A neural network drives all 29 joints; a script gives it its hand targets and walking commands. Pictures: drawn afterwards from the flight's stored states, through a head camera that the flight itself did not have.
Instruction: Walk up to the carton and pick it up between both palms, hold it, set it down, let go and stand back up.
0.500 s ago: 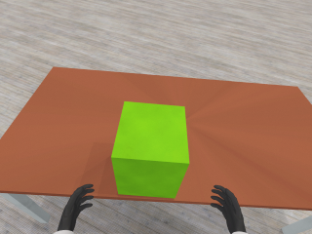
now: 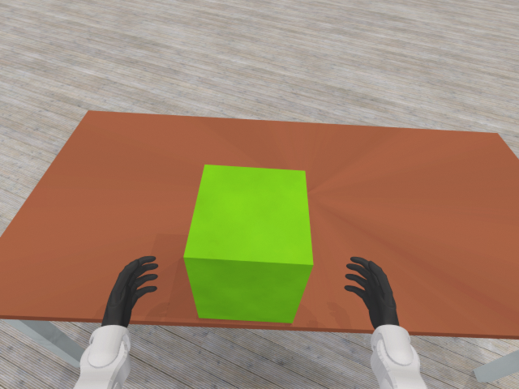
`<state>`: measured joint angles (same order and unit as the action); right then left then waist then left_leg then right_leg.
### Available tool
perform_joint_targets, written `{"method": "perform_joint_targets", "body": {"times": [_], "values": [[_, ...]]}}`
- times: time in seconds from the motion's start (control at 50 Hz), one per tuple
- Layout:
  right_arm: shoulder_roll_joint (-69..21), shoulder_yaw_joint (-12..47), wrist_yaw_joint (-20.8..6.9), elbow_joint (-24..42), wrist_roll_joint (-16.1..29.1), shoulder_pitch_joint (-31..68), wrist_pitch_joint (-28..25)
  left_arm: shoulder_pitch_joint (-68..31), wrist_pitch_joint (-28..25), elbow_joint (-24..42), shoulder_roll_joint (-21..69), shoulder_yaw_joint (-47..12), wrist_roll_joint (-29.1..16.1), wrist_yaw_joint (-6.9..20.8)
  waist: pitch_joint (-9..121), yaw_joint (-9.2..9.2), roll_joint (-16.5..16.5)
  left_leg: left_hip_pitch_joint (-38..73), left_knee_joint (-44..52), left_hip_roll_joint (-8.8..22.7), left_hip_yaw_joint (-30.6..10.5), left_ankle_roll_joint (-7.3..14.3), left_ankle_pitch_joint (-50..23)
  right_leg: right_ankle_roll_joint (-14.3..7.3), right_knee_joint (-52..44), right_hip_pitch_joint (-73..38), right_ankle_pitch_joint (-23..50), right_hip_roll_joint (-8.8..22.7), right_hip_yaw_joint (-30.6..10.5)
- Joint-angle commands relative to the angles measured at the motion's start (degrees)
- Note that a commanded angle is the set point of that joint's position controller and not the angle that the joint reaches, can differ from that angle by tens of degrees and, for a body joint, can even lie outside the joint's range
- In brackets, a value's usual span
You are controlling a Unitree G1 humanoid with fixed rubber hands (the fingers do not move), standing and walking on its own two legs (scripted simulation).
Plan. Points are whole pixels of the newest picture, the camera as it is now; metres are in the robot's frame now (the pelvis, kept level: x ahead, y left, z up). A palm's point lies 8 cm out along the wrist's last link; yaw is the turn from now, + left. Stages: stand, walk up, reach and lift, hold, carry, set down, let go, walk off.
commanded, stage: reach and lift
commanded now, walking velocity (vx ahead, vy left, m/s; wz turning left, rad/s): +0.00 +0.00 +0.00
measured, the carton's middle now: (250, 246) +0.40 +0.00 -0.08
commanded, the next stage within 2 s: none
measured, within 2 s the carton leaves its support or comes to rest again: neither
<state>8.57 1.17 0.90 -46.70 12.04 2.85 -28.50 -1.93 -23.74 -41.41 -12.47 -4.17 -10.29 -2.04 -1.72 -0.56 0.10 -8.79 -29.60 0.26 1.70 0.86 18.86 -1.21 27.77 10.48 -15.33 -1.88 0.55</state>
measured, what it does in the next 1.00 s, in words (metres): stands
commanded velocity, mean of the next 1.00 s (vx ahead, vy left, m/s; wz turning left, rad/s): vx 0.00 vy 0.00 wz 0.00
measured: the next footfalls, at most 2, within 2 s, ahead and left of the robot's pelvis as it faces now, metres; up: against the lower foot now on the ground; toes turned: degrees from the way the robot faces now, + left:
none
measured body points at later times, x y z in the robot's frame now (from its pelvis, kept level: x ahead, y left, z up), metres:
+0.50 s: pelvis -0.01 -0.01 +0.00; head +0.01 +0.00 +0.45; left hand +0.34 +0.20 +0.03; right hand +0.33 -0.21 +0.02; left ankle -0.03 +0.10 -0.74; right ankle +0.00 -0.11 -0.74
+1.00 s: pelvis -0.02 -0.01 -0.01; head +0.02 +0.00 +0.44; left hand +0.42 +0.18 +0.07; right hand +0.41 -0.21 +0.07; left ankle -0.03 +0.10 -0.74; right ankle +0.00 -0.11 -0.74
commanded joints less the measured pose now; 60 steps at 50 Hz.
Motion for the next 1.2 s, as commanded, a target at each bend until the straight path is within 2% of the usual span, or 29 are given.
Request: {"method": "perform_joint_targets", "body": {"times": [0.0, 0.2, 0.4, 0.8, 0.98, 1.08, 1.18], "values": [[6.1, -1.2, 0.8, 7.8, 0.7, 13.7, 1.5, -15.2, -0.3, 7.0, -5.1, 2.1, -0.3, -0.2, 12.9, -0.37, -1.2, -2.8, 5.2, 0.7, -2.1, -3.2, -19.2, -1.3, -2.9, -8.4, 18.4, 0.9, -3.5], [7.3, -0.8, 2.4, 6.9, 2.3, 24.2, 5.9, -26.1, 3.0, 4.0, -5.8, 4.2, 0.2, 0.0, 18.8, -0.24, -1.7, -2.4, 4.9, 0.4, -2.1, -2.9, -22.6, -0.8, -3.4, -8.4, 22.6, 1.1, -3.6], [8.9, -0.8, 3.5, 4.6, 3.7, 35.6, 10.5, -39.6, 5.6, -1.2, -6.9, 4.7, -1.1, 0.5, 26.0, -0.84, -1.3, -2.0, 3.7, 0.3, -2.2, -2.7, -24.1, -0.1, -3.8, -4.7, 22.3, 1.0, -2.8], [13.6, 1.3, 4.5, -7.0, 7.5, 60.5, 15.8, -66.4, 9.0, -18.0, -9.2, 4.9, -2.7, 0.3, 39.8, -0.95, -1.6, -5.2, -0.4, 0.2, -2.0, -3.3, -25.4, 1.0, -1.6, 4.8, 21.5, 0.6, -0.3], [15.4, 2.0, 4.5, -12.2, 8.7, 70.4, 17.7, -76.6, 9.4, -24.0, -11.4, 3.1, -5.0, 0.1, 46.9, -1.61, -1.6, -8.7, -2.4, 0.0, -1.8, -3.8, -25.4, 1.6, 0.7, 6.7, 24.5, 0.7, 0.3], [14.7, 3.4, 4.4, -17.3, 9.6, 71.8, 17.6, -77.2, 8.9, -29.9, -11.5, 2.8, -4.7, 0.7, 47.7, -1.88, -0.8, -11.8, -3.1, -0.2, -1.9, -3.5, -25.9, 2.2, 1.8, 6.3, 27.0, 1.3, -0.1], [12.2, 5.2, 4.5, -23.4, 11.1, 68.9, 14.2, -73.5, 5.3, -37.1, -10.3, 3.4, -2.6, 1.8, 44.7, -1.72, -0.1, -17.7, -3.2, -0.8, -2.3, -2.9, -25.6, 2.7, 3.1, 6.7, 27.7, 2.4, -0.7]]}}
